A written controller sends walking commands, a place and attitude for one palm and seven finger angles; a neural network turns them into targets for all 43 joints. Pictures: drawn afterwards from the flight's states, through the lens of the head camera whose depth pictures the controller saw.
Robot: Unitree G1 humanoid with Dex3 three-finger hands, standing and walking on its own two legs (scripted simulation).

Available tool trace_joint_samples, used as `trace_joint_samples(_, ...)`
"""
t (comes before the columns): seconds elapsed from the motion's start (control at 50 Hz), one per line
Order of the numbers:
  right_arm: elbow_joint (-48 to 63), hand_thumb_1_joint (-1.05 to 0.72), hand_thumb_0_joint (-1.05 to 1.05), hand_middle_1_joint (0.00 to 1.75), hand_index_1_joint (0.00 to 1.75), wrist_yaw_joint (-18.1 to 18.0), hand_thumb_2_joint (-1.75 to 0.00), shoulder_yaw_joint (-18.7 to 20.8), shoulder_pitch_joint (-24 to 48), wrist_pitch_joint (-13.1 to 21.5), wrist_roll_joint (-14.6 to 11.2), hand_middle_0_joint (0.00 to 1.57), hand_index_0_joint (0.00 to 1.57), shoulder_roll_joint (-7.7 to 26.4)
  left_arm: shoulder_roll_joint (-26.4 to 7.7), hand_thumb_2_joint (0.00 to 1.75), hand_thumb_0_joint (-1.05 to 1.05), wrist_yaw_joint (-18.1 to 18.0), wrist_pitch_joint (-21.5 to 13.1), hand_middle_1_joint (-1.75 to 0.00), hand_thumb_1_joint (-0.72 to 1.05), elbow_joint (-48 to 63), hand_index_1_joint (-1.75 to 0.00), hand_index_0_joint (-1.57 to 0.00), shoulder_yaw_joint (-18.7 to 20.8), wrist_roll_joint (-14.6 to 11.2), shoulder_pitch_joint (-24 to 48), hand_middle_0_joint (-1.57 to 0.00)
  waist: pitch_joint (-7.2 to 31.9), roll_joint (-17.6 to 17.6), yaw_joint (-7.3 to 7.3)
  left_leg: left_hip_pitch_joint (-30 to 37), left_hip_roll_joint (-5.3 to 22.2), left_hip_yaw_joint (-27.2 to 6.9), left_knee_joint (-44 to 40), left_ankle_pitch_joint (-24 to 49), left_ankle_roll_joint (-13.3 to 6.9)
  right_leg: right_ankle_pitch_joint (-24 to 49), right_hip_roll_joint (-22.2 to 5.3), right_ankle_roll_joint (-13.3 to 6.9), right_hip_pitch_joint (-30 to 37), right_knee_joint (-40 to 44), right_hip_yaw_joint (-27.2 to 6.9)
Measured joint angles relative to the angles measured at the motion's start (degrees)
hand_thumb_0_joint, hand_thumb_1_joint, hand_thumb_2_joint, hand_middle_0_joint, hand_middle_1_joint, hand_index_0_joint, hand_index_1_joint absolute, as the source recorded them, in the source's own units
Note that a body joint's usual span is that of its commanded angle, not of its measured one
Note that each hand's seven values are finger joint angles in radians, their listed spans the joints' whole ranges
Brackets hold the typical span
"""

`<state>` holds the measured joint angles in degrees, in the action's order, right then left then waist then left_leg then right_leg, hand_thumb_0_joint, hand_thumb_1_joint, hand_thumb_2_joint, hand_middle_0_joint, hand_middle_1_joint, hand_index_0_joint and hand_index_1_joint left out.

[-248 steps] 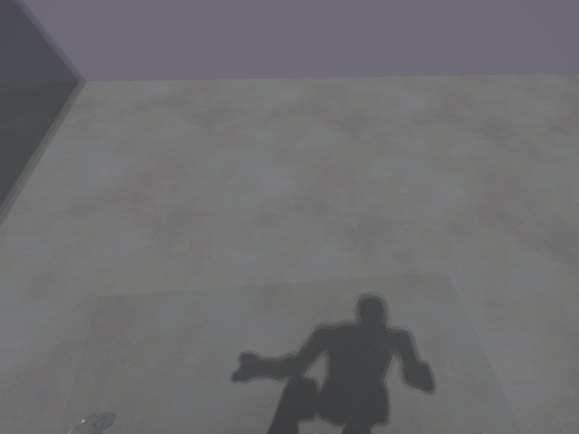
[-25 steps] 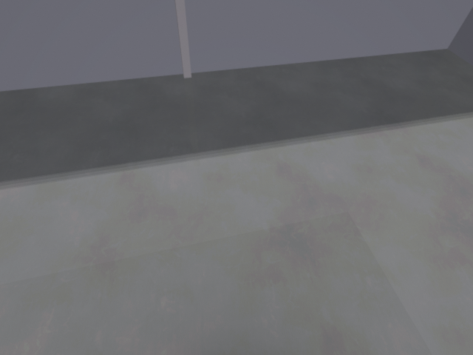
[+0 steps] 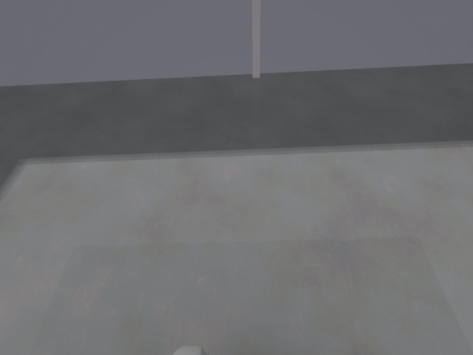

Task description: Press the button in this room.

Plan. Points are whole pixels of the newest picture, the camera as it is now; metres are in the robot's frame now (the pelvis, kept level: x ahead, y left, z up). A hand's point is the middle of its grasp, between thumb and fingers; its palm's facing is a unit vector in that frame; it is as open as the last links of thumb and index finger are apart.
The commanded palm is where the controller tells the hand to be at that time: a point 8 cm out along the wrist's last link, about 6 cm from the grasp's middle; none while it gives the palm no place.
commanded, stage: turn or walk to find it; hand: left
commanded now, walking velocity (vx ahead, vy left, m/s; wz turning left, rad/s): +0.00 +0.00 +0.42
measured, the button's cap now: out of the picture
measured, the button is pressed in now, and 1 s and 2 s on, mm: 0 0 0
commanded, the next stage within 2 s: none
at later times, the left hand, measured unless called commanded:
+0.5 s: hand out of the picture -0.03 +0.28 -0.17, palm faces +0.24 -0.94 -0.24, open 7.4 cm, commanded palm none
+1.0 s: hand out of the picture -0.08 +0.20 -0.15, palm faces +0.42 -0.87 -0.27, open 7.4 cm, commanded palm none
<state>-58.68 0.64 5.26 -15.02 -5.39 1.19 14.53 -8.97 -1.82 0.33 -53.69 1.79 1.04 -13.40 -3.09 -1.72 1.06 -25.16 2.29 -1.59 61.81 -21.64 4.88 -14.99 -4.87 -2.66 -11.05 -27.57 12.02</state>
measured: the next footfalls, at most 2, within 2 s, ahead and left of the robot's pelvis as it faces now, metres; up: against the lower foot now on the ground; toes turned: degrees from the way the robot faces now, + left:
left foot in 0.20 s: +0.00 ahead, +0.15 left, +0.00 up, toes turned +10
right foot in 0.72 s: +0.00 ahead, -0.08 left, +0.00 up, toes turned +13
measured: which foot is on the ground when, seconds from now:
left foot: up 0.00-0.18, down 0.20-0.72, up 0.74-1.00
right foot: down 0.00-0.20, up 0.22-0.70, down 0.72-1.00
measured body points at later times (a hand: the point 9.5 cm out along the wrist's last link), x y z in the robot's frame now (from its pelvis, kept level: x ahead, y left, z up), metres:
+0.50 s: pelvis -0.04 +0.06 +0.00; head -0.03 +0.08 +0.45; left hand -0.04 +0.33 -0.15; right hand +0.08 -0.17 -0.13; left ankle -0.04 +0.14 -0.74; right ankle -0.03 -0.10 -0.68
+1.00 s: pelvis -0.07 +0.00 +0.00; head -0.04 -0.02 +0.45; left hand -0.10 +0.25 -0.13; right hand +0.04 -0.24 -0.17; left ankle -0.17 +0.14 -0.65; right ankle -0.04 -0.09 -0.74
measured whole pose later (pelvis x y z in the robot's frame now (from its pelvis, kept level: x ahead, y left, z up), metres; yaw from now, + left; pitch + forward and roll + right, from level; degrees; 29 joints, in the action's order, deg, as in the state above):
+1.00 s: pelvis -0.07 +0.00 +0.00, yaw +25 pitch -1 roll +2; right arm -58.2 0.8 5.5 -15.9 -5.1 1.2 14.5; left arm -8.7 -1.7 0.7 -53.6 1.6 0.9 -12.1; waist -3.1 -2.4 1.9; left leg -27.1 1.6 -2.1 64.2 -20.2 4.6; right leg -15.6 -4.9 -1.7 -11.1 -27.3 10.6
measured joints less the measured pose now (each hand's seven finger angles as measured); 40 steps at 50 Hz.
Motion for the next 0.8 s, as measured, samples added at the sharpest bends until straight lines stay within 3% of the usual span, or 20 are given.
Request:
trace_joint_samples(0.12, 1.29, -0.91, 0.01, 0.3, 0.3, -0.14, -0.9, -1.08, 4.26, 0.93, -0.7, 0.19, 0.19, -0.77, -2.15, 0.89, 0.01, 0.28, 0.52, -0.3, 0.9, -1.67, -0.3, -0.21, 0.68, 0.56, -1.7, -0.2, -1.16, 2.08, -2.15, 6.3, -0.18, 3.82, -15.4, -4.35, -0.95, -0.49, -2.3, 1.25, -2.08, -2.96, 2.34)
trace_joint_samples(0.18, 2.77, -0.91, 0.01, 0.3, 0.3, -0.11, -0.9, -1.63, 6.03, 2.07, -0.91, 0.19, 0.19, -1.13, -3.65, 0.89, 0.01, 0.37, 1.02, -0.3, 0.9, -2.62, -0.3, -0.21, 1.23, 0.35, -2.63, -0.2, -1.01, 2.95, -2.64, 10.79, -0.77, 5.67, -26.18, 1.1, -1.92, -1.7, -3.61, 2.58, -3.81, -6.48, 3.67)
trace_joint_samples(0.2, 3.21, -0.91, 0.01, 0.3, 0.3, -0.1, -0.9, -1.72, 6.49, 2.67, -0.83, 0.19, 0.19, -1.36, -4.28, 0.89, 0.01, 0.41, 1.42, -0.3, 0.9, -2.84, -0.3, -0.21, 1.47, 0.09, -2.95, -0.2, -0.83, 3.57, -2.69, 11.48, -1.3, 5.8, -28.52, 3.83, -3.76, -2.56, -4.45, 3.17, -4.9, -8.71, 3.78)
trace_joint_samples(0.26, 4.09, -0.91, 0.01, 0.3, 0.3, -0.15, -0.9, -2.42, 7.64, 3.52, -0.45, 0.19, 0.2, -2.73, -5.89, 0.89, 0.01, 0.26, 3.5, -0.3, 0.9, -3.79, -0.3, -0.2, 1.99, -0.06, -3.08, -0.2, -0.67, 5.4, -3.41, 11.07, -2.37, 6.21, -27.56, 3.42, -7.07, -12.75, -3.34, 5.04, -9.99, -21.12, -2.37)
trace_joint_samples(0.32, 4.57, -0.91, 0.01, 0.3, 0.3, -0.77, -0.9, -3.06, 7.35, 3.76, -0.3, 0.2, 0.2, -3.4, -6.22, 0.89, 0.01, 0.64, 4.28, -0.3, 0.9, -4.35, -0.3, -0.2, 2.25, 0.13, -2.45, -0.2, 0.16, 4.9, -2.92, 12.0, -2.67, 4.97, -30.7, 5.09, -7.57, -11.08, -1.65, 5.78, -13.49, -30.42, -6.15)
trace_joint_samples(0.38, 4.44, -0.9, 0.01, 0.3, 0.3, -1.05, -0.9, -3.43, 6.85, 3.93, -0.46, 0.2, 0.2, -3.68, -6.05, 0.9, 0.01, 1.02, 3.63, -0.3, 0.91, -3.7, -0.3, -0.2, 2.15, 0.06, -1.37, -0.2, 0.37, 4.28, -2.67, 12.84, -3.34, 3.69, -34.14, 7.7, -8.06, -7.93, -1.12, 6.59, -14.82, -33.24, -8.41)
trace_joint_samples(0.58, 3.62, -0.9, 0.01, 0.3, 0.3, -0.94, -0.9, -2.84, 3.09, 3.46, -0.17, 0.2, 0.2, -3.94, -4.22, 0.9, 0.01, 0.68, 3.21, -0.3, 0.9, -0.96, -0.3, -0.2, 1.64, -0.36, 3.42, -0.2, 0.34, 2.27, 0.11, 11.04, -5.37, -0.19, -36.58, 11.46, -8.04, -9.56, 0.81, 7.3, -11.06, -23.73, -10.73)
trace_joint_samples(0.64, 3.16, -0.9, 0.01, 0.3, 0.3, -0.88, -0.9, -2.36, 1.79, 2.95, 0.04, 0.2, 0.2, -3.41, -3.28, 0.9, 0.01, 0.57, 2.83, -0.3, 0.9, 0.07, -0.3, -0.2, 1.32, -0.6, 4.82, -0.2, 0.17, 1.13, 1.14, 9.36, -5.8, -1.57, -35.78, 12.02, -7.38, -9.8, 2.06, 6.65, -8.48, -17.52, -10.63)
trace_joint_samples(0.7, 2.68, -0.9, 0.01, 0.3, 0.3, -0.76, -0.9, -1.78, 0.42, 2.43, -0.04, 0.2, 0.2, -2.82, -2.51, 0.9, 0.01, 0.54, 1.97, -0.3, 0.9, 1.17, -0.3, -0.2, 0.97, -0.82, 5.41, -0.2, 0.39, 0.3, 1.57, 7.12, -6.54, -2.83, -34.13, 12.19, -6.28, -5.26, 3.12, 5.87, -4.19, -7.52, -10.16)
trace_joint_samples(0.74, 2.23, -0.9, 0.01, 0.3, 0.3, -0.67, -0.9, -1.2, -0.1, 1.97, -0.39, 0.2, 0.2, -2.09, -1.57, 0.89, 0.01, 0.34, 1.14, -0.3, 0.9, 1.41, -0.3, -0.2, 0.77, -0.47, 5.38, -0.2, 0.16, -1.17, 1.44, 4.82, -6.48, -3.81, -29.94, 8.49, -5.23, -2.71, 3.79, 3.59, -2.5, -3.36, -9.01)
trace_joint_samples(0.8, 1.65, -0.9, 0.01, 0.3, 0.3, -0.43, -0.9, -0.38, -0.84, 0.81, -0.11, 0.2, 0.2, -1.54, -0.69, 0.89, 0.01, 0.17, 1.12, -0.3, 0.9, 1.72, -0.3, -0.2, 0.22, -0.26, 4.13, -0.2, 0.38, -1.23, 1.4, -0.65, -7.01, -2.44, -13.53, -1.68, -3.95, -2.06, 2.62, 1.13, -1.87, -2.9, -7.31)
